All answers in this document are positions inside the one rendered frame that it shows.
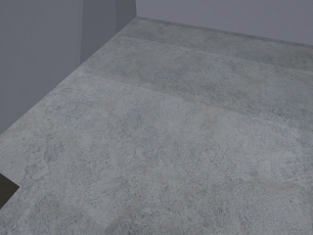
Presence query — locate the cabinet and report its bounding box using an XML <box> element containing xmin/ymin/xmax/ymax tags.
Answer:
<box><xmin>0</xmin><ymin>173</ymin><xmax>20</xmax><ymax>210</ymax></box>

